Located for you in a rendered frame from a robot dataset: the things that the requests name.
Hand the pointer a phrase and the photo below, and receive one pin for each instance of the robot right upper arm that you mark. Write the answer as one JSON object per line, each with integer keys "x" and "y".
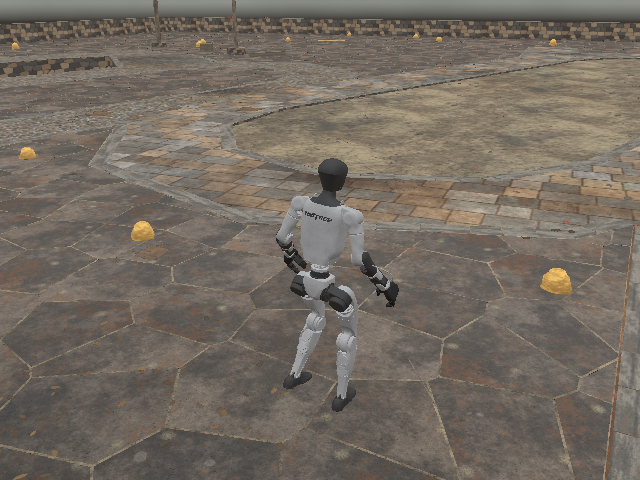
{"x": 354, "y": 219}

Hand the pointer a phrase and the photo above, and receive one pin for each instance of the robot right shin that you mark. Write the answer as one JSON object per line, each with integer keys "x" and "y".
{"x": 345, "y": 363}

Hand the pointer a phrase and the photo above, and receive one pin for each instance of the robot right hand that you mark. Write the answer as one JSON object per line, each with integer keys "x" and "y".
{"x": 390, "y": 294}

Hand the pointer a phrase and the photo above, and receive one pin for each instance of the robot right forearm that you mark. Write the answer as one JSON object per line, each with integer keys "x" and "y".
{"x": 373, "y": 273}

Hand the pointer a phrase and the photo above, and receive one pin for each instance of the right robot foot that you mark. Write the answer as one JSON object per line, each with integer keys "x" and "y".
{"x": 338, "y": 404}

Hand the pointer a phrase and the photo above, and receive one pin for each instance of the robot left hand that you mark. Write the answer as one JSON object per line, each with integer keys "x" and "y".
{"x": 298, "y": 259}

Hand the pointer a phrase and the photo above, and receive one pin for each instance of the robot left forearm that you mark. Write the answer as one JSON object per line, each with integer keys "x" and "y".
{"x": 288, "y": 249}

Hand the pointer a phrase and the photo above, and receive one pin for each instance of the robot left upper arm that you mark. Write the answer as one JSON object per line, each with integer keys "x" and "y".
{"x": 292, "y": 217}

